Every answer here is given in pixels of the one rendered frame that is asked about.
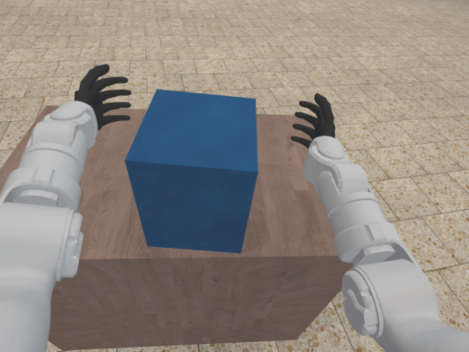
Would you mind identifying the robot right forearm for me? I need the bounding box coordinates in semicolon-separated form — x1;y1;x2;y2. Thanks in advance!
302;136;439;315

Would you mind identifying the carton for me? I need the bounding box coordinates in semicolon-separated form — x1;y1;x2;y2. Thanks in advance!
125;89;258;253

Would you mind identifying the right robot hand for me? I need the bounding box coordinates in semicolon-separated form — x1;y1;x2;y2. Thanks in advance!
291;93;336;148

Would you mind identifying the robot left forearm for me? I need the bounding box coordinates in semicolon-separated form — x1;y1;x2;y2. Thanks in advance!
0;100;98;213

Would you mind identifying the left robot hand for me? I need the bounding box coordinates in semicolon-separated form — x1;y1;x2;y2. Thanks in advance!
75;64;131;130

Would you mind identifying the left robot upper arm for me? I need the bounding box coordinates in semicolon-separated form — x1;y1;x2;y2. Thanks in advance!
0;202;84;352

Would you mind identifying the pedestal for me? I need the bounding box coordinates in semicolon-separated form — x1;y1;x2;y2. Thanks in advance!
0;106;354;351

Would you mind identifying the right robot upper arm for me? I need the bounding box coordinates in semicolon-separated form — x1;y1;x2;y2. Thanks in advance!
342;259;469;352

